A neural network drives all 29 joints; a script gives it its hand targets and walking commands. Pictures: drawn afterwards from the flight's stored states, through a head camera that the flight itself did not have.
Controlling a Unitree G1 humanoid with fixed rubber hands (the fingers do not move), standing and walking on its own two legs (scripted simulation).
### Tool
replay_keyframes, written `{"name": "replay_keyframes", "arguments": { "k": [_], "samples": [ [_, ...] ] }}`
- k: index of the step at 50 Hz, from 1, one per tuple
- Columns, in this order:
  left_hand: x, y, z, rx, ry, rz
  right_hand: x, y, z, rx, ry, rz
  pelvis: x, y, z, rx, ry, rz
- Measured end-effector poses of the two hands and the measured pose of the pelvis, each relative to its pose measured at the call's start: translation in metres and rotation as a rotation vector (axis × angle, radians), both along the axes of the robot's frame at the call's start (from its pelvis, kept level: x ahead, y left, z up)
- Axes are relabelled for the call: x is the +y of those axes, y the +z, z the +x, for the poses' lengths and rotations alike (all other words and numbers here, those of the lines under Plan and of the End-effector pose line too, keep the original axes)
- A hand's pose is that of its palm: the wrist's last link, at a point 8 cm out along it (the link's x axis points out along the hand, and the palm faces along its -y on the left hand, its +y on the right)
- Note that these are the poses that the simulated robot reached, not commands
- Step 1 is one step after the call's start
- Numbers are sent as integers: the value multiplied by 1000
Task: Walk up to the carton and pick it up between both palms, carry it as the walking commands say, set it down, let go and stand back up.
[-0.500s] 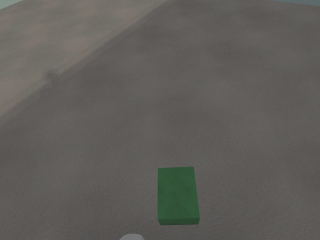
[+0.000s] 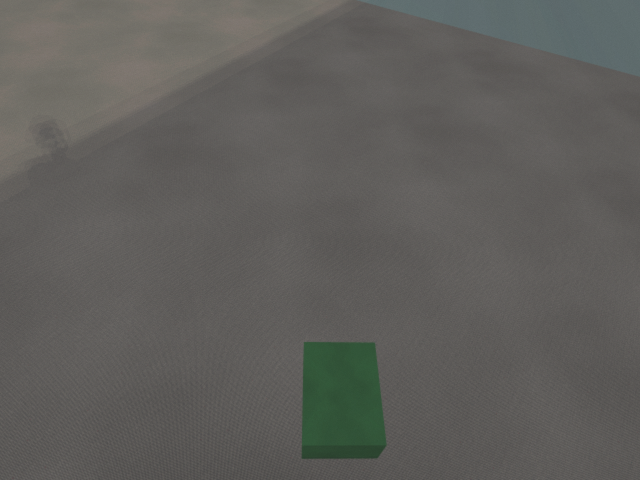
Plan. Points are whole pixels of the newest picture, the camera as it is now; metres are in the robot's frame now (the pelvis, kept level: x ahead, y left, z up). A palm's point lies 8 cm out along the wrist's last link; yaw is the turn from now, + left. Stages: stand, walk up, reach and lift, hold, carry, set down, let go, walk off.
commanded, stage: walk up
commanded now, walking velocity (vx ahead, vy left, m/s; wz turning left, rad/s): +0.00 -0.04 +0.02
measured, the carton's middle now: (339, 398) +0.45 -0.06 -0.70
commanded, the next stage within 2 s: stand in 0.60 s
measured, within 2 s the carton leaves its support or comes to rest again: neither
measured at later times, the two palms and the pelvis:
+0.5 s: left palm out of the picture +0.02 +0.14 -0.14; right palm out of the picture -0.01 -0.30 -0.15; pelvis +0.00 -0.07 +0.00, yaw +1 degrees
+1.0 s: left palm (207, 464) +0.16 +0.16 -0.13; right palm out of the picture +0.16 -0.30 -0.13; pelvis -0.02 -0.07 -0.02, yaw +1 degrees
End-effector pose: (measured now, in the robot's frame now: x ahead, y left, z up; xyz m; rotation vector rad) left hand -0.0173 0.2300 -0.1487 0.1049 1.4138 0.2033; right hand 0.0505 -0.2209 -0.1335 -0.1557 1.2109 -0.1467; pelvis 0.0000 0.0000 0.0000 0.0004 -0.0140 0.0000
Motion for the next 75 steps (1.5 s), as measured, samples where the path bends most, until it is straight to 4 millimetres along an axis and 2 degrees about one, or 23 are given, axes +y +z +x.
{"name": "replay_keyframes", "arguments": {
  "k": [4,8,12,15,19,23,26,31,40,41,42,45,47,48,50,52,54,57,60,66,75],
  "samples": [
    [3,4,9,1,-19,30,-13,-3,-17,43,-28,-15,-5,0,-1,3,2,-2],
    [6,8,26,-7,-64,68,-45,-1,-46,98,-71,-74,-21,0,-6,16,-2,-10],
    [-14,13,50,-88,-76,81,-75,-7,-70,173,-83,-72,-43,-3,-5,17,1,0],
    [-37,14,52,-124,-81,85,-87,-17,-76,215,-78,-39,-59,-6,-4,11,4,7],
    [-67,20,41,-113,-78,51,-90,-16,-68,219,-60,-1,-69,1,-2,8,12,13],
    [-85,18,36,-111,-75,24,-86,-17,-59,202,-44,19,-74,2,-3,5,15,3],
    [-87,10,34,-104,-64,13,-81,-19,-57,194,-39,19,-74,-2,-2,-2,20,-19],
    [-89,6,29,-90,-40,-8,-73,-12,-58,192,-37,25,-77,1,-1,-10,15,-7],
    [-88,5,2,-9,-21,-9,-69,-11,-58,197,-47,25,-76,3,1,-11,11,0],
    [-88,6,11,-36,-14,-16,-69,-11,-47,171,-50,32,-76,1,0,8,13,0],
    [-86,6,29,-83,-14,-18,-70,-11,-28,128,-41,33,-76,-2,-4,29,12,1],
    [-77,8,102,-192,-53,-11,-77,-12,44,21,6,20,-75,-15,-16,69,10,1],
    [-72,13,143,-197,-77,-1,-80,-6,83,5,16,15,-73,-21,-19,92,10,2],
    [-71,17,157,-187,-81,4,-81,-3,96,13,15,15,-73,-23,-19,105,9,4],
    [-71,23,174,-155,-83,5,-78,1,111,47,11,21,-72,-24,-17,131,14,5],
    [-75,24,177,-121,-88,-1,-74,1,110,88,11,29,-71,-22,-12,151,19,6],
    [-80,22,172,-98,-90,-13,-69,-1,102,122,16,37,-70,-20,-7,168,18,6],
    [-87,15,161,-91,-88,-31,-63,-7,90,134,22,49,-68,-22,-4,199,12,7],
    [-89,4,158,-121,-86,-41,-62,-15,86,102,23,54,-66,-30,-5,240,9,7],
    [-86,-13,170,-228,-100,-43,-67,-29,99,-11,40,57,-63,-51,-18,306,6,8],
    [-85,-19,186,-318,-105,-31,-69,-40,113,-98,46,63,-58,-69,-42,291,-2,3]
  ]
}}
